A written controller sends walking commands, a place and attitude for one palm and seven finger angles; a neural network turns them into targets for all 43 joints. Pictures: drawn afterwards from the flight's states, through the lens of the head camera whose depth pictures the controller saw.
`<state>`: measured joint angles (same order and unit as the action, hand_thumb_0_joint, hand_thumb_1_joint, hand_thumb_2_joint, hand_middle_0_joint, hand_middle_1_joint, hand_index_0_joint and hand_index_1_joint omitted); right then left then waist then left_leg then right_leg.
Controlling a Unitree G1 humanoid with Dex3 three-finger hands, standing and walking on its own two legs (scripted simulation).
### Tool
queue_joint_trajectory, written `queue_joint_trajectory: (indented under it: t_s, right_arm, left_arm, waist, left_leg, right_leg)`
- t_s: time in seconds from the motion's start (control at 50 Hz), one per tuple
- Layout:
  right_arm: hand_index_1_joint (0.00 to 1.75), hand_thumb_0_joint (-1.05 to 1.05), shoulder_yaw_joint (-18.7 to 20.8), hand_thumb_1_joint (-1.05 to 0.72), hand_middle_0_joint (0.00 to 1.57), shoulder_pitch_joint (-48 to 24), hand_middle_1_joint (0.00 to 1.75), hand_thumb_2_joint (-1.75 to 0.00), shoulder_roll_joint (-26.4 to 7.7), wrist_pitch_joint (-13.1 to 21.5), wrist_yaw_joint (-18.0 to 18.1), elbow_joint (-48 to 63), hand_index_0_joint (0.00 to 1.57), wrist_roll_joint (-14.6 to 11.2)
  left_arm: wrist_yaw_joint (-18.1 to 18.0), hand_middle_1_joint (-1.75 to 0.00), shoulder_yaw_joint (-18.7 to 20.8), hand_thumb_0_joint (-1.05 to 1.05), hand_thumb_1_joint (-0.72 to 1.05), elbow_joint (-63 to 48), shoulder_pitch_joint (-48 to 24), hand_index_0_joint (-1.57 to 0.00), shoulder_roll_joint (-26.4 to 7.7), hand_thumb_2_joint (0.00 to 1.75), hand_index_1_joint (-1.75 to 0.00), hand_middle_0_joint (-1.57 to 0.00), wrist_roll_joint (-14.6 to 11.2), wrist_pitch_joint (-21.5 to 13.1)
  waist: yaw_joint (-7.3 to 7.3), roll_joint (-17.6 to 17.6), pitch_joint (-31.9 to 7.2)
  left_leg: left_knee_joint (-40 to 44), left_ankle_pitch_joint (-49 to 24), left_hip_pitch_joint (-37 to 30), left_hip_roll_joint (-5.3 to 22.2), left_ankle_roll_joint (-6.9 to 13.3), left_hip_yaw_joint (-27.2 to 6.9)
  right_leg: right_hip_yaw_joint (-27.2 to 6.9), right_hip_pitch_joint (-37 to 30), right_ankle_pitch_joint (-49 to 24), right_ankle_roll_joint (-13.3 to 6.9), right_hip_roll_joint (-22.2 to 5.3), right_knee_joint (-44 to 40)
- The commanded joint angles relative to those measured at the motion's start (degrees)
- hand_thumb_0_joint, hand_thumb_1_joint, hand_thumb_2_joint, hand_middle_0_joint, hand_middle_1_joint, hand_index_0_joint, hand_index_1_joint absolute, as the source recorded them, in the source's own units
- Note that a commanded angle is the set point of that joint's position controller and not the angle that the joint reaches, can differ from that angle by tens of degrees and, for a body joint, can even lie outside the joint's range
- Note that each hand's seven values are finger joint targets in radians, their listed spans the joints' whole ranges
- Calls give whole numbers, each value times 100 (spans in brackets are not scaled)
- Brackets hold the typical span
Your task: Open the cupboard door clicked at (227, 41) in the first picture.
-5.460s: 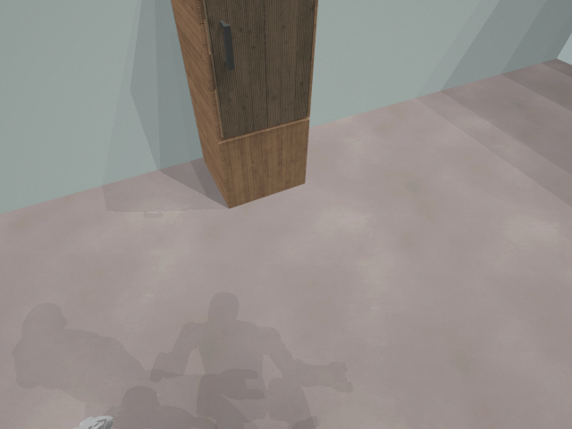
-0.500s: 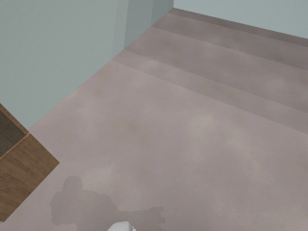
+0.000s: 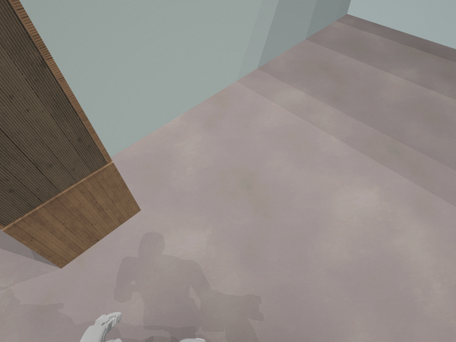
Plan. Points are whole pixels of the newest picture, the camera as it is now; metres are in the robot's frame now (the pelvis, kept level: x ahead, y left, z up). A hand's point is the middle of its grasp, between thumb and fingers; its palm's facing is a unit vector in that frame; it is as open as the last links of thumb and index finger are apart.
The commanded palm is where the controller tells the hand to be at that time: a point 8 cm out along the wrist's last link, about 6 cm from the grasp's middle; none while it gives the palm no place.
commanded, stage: turn to face it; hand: left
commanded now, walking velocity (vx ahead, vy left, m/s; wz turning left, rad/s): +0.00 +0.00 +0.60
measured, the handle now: out of the picture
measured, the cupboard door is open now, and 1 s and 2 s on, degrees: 0 0 0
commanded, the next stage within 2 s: take the last steps up to it in 1.14 s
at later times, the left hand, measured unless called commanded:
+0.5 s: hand out of the picture -0.02 +0.27 -0.17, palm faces +0.34 -0.90 -0.26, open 7.4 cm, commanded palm none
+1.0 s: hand out of the picture -0.02 +0.20 -0.12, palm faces +0.56 -0.77 -0.31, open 7.4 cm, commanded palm none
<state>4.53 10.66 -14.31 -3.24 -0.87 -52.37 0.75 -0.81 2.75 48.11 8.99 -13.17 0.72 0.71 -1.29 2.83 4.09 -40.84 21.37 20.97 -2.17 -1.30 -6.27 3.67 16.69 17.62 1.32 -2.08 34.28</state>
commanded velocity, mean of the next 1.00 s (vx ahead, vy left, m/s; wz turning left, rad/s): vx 0.00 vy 0.00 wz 0.55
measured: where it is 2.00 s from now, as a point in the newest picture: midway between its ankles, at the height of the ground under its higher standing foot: outside the picture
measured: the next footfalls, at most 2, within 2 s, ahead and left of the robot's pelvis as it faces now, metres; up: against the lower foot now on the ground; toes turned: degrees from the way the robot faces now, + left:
left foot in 0.34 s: +0.02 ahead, +0.14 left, +0.00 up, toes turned +20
right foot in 0.82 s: +0.10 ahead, -0.08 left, +0.00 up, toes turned +29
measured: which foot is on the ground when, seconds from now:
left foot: up 0.00-0.32, down 0.34-0.82, up 0.84-1.00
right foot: down 0.00-0.34, up 0.36-0.80, down 0.82-1.00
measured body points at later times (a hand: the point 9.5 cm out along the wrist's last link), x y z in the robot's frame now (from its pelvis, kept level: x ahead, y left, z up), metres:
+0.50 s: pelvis -0.01 +0.04 +0.01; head +0.03 +0.08 +0.45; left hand -0.04 +0.32 -0.15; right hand +0.17 -0.18 -0.11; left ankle -0.02 +0.13 -0.73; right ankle +0.01 -0.13 -0.65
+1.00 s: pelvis +0.01 -0.02 +0.01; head +0.05 -0.04 +0.46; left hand -0.05 +0.24 -0.10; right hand +0.21 -0.21 -0.15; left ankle -0.09 +0.10 -0.63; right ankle +0.07 -0.10 -0.73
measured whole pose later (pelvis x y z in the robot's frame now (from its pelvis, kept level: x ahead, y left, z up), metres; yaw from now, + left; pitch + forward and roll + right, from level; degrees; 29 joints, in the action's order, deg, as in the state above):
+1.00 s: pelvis +0.01 -0.02 +0.01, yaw +36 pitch -2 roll +2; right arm 5.6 12.5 -15.7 -4.4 -1.5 -53.9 1.2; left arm -1.3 1.3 49.5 11.3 -10.4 0.9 0.8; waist -1.9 3.2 3.4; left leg -66.7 21.5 28.8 -0.8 -3.4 -2.4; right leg 6.4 12.0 16.4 -1.3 -4.0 30.1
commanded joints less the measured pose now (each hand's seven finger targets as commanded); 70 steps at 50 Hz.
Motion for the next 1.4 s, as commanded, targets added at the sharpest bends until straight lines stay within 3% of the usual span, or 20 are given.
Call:
queue_joint_trajectory:
  t_s: [0.0,0.06,0.22,0.28,0.3,0.32,0.34,0.46,0.64,0.74,0.78,0.8,0.82,0.92,1.16,1.22,1.24,1.26,1.32,1.38]
  right_arm:
    - [30,0,234,-90,20,-343,30,-90,-661,42,-22,583,20,50]
    - [30,0,168,-90,20,-128,30,-90,-527,-5,-117,386,20,48]
    - [30,0,22,-90,20,-673,30,-90,-364,68,-135,547,20,-22]
    - [30,0,35,-90,20,-234,30,-90,-489,139,-103,481,20,6]
    - [30,0,107,-90,20,126,30,-90,-745,191,-104,396,20,19]
    - [30,0,270,-90,20,454,30,-90,-1408,238,-78,398,20,54]
    - [30,0,343,-90,20,885,30,-90,-1776,206,-40,289,20,12]
    - [30,0,120,-90,20,-67,30,-90,-1035,296,120,448,20,33]
    - [30,0,211,-90,20,247,30,-90,-1097,210,98,347,20,59]
    - [30,0,256,-90,20,-16,30,-90,-1086,162,87,433,20,55]
    - [30,0,215,-90,20,-11,30,-90,-702,158,53,519,20,-35]
    - [30,0,151,-90,20,65,30,-90,-336,169,33,668,20,-42]
    - [30,0,229,-90,20,-8,30,-90,-657,116,50,668,20,40]
    - [30,0,183,-90,20,226,30,-90,-471,-20,-83,237,20,54]
    - [30,0,-85,-90,20,-376,30,-90,-228,116,20,171,20,-47]
    - [30,0,-55,-90,20,132,30,-90,-577,248,47,-28,20,-14]
    - [30,0,36,-90,20,253,30,-90,-1068,286,70,-20,20,52]
    - [30,0,48,-90,20,433,30,-90,-1248,224,77,-67,20,63]
    - [30,0,-75,-90,20,247,30,-90,-805,313,207,-162,20,73]
    - [30,0,-123,-90,20,321,30,-90,-596,444,215,-234,20,46]
  left_arm:
    - [-116,-30,293,0,90,-325,353,-20,-1204,90,-30,-20,41,-108]
    - [-118,-30,196,0,90,-432,-18,-20,-874,90,-30,-20,72,-119]
    - [-97,-30,318,0,90,-91,602,-20,-1253,90,-30,-20,112,-53]
    - [-64,-30,357,0,90,-69,562,-20,-1284,90,-30,-20,61,7]
    - [-42,-30,358,0,90,-90,522,-20,-1195,90,-30,-20,10,32]
    - [2,-30,308,0,90,-252,568,-20,-835,90,-30,-20,-28,60]
    - [-2,-30,186,0,90,-527,152,-20,-617,90,-30,-20,9,74]
    - [37,-30,274,0,90,-85,171,-20,-670,90,-30,-20,20,117]
    - [-24,-30,217,0,90,-330,-266,-20,-609,90,-30,-20,-17,102]
    - [-68,-30,195,0,90,-294,231,-20,-612,90,-30,-20,-70,12]
    - [-123,-30,287,0,90,-210,696,-20,-1004,90,-30,-20,-8,-95]
    - [-153,-30,381,0,90,-251,669,-20,-1514,90,-30,-20,88,-125]
    - [-162,-30,357,0,90,-322,577,-20,-1500,90,-30,-20,38,-86]
    - [-123,-30,167,0,90,-356,-97,-20,-758,90,-30,-20,42,-142]
    - [-102,-30,296,0,90,357,906,-20,-1166,90,-30,-20,118,-86]
    - [-87,-30,237,0,90,441,775,-20,-890,90,-30,-20,-2,-17]
    - [-49,-30,157,0,90,324,934,-20,-486,90,-30,-20,-33,5]
    - [-43,-30,74,0,90,229,669,-20,-397,90,-30,-20,29,22]
    - [61,-30,103,0,90,468,308,-20,-525,90,-30,-20,87,53]
    - [153,-30,20,0,90,763,638,-20,-340,90,-30,-20,102,-23]
  waist:
    - [206,-1569,-321]
    - [20,-1348,-167]
    - [407,-1544,-504]
    - [192,-1320,-729]
    - [-47,-765,-942]
    - [-215,1011,-1165]
    - [-435,1529,-1118]
    - [41,572,-695]
    - [-128,673,-627]
    - [121,678,-848]
    - [347,-360,-1007]
    - [350,-1999,-820]
    - [346,-1592,-783]
    - [-63,-1290,-137]
    - [371,-1555,-731]
    - [41,-640,-899]
    - [12,977,-981]
    - [-123,1207,-785]
    - [-76,938,-62]
    - [36,525,87]
  left_leg:
    - [-2884,789,1286,235,-100,136]
    - [-2843,140,1125,392,-254,528]
    - [-473,476,395,391,-234,1200]
    - [916,-479,-539,287,-118,1401]
    - [1642,-1296,-1404,460,-8,1132]
    - [1885,-2957,-2449,1829,596,-758]
    - [1970,-4426,-2345,2716,1303,-1636]
    - [2116,-2990,-1246,1488,925,-512]
    - [2093,-2617,-1283,1406,1117,-1346]
    - [1599,-3071,-783,1119,946,-1635]
    - [619,-1508,469,523,401,-1167]
    - [-750,865,1524,-366,-108,140]
    - [-1837,1246,1271,-78,-95,-12]
    - [-2980,-115,1093,283,-233,342]
    - [250,381,-163,186,-156,1076]
    - [2113,-1465,-1904,651,60,711]
    - [2135,-2713,-2498,1947,601,-783]
    - [2338,-2570,-2042,2481,1122,-1084]
    - [2914,-124,-1377,2014,1118,-1067]
    - [3055,-289,-1343,1642,1021,-532]
  right_leg:
    - [-1743,-587,-1226,-915,-2199,-1812]
    - [-483,-537,-1700,-693,-1672,-1563]
    - [115,-1299,-2906,-793,-1954,-1009]
    - [539,-1006,-2687,-416,-1826,-284]
    - [675,-461,-2239,-163,-1708,499]
    - [881,1059,100,294,-962,1823]
    - [429,1756,2299,424,-588,2736]
    - [-286,1429,505,418,-529,3157]
    - [-360,1096,750,427,-168,1796]
    - [-254,-193,249,303,159,25]
    - [-990,-1724,-384,81,-682,-1642]
    - [-2615,-1919,-772,-629,-2355,-2009]
    - [-2534,-1115,-1037,-1041,-2758,-1968]
    - [-688,-414,-1444,-682,-1491,-1705]
    - [-332,-1363,-3416,-870,-1713,-948]
    - [173,-242,-2068,-224,-1259,113]
    - [517,954,245,158,-645,922]
    - [342,1155,1815,179,-435,1668]
    - [-186,1667,985,96,-453,2744]
    - [-64,1533,398,134,-425,2561]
